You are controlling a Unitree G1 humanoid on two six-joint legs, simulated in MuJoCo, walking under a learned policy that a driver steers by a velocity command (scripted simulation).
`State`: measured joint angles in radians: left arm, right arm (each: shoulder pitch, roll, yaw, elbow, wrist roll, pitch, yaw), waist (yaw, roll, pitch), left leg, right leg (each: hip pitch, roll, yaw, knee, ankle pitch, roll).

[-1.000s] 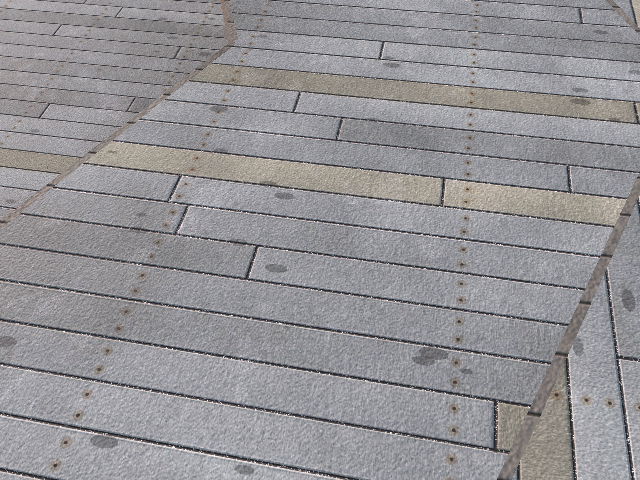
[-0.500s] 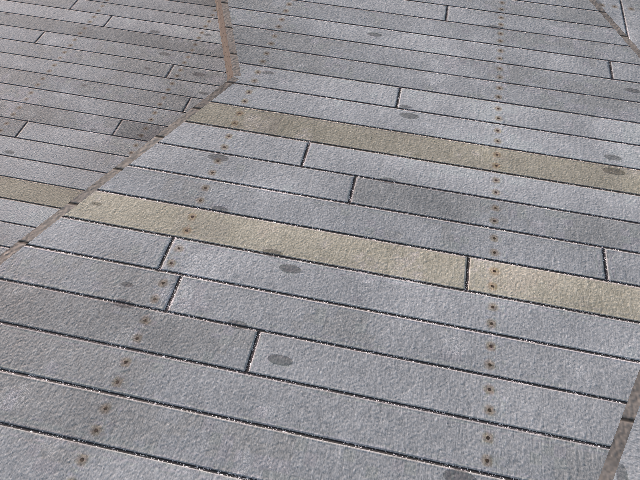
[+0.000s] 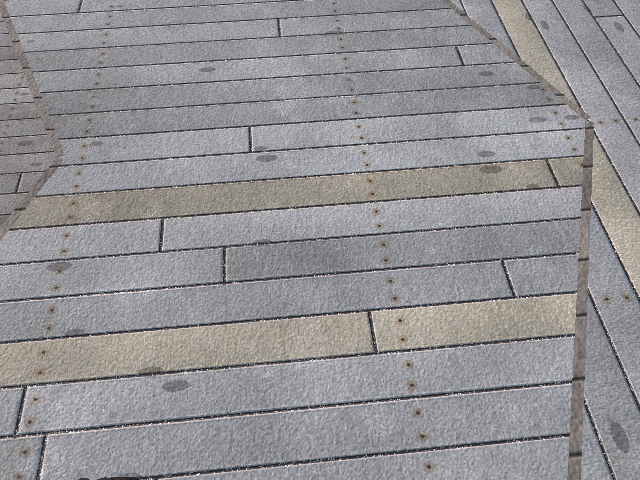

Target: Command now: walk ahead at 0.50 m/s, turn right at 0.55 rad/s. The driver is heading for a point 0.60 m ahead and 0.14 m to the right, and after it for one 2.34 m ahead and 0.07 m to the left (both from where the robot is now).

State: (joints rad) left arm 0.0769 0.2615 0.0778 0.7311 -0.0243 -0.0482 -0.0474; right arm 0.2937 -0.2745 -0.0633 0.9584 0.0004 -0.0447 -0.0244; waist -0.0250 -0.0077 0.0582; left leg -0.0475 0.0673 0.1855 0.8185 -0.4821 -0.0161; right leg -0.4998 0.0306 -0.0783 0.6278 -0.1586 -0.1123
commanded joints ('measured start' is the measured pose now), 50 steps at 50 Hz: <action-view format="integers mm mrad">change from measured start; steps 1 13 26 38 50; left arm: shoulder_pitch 347 230 242 59 395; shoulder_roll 209 185 178 64 255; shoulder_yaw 62 47 26 5 62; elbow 8 -33 -79 -165 -116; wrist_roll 14 5 -4 0 46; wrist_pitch -12 -15 2 15 -9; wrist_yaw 18 61 71 27 42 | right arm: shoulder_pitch -109 -315 -54 -60 99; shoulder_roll -133 -60 -126 -162 -108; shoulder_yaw -12 -2 -33 -43 9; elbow -160 -240 -220 -160 -102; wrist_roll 39 -5 -6 -3 29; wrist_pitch -98 -63 -69 -63 -58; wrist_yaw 33 27 37 22 40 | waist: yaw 161 78 -43 -34 170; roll -95 -66 96 70 -178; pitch -342 -54 -139 -20 -515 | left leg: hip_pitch -770 -461 129 -8 -615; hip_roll -64 -32 272 176 -68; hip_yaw -287 -219 -680 -126 -282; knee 621 -208 -544 -667 467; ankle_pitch -57 548 45 549 -123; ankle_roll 32 -54 187 175 23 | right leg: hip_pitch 905 221 -277 -209 930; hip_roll -350 -110 -73 -146 -485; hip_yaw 793 302 221 125 772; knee -327 -399 666 194 -256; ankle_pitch -75 129 -260 155 26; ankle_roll -292 -113 91 107 -227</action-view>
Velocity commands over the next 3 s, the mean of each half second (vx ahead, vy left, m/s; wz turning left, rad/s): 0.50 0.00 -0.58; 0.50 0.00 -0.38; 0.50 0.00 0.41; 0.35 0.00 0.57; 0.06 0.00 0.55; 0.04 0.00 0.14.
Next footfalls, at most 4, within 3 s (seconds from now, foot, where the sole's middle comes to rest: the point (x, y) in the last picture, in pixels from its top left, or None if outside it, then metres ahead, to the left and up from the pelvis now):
0.44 left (277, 478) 0.45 0.11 -0.75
0.96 right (453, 404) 0.59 -0.26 -0.75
1.48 left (372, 265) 0.95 -0.12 -0.75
1.94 right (438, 190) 1.19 -0.32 -0.75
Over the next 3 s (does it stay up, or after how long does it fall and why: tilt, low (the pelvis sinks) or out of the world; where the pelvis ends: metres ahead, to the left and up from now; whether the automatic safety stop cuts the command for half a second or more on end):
stays up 1.08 -0.19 0.02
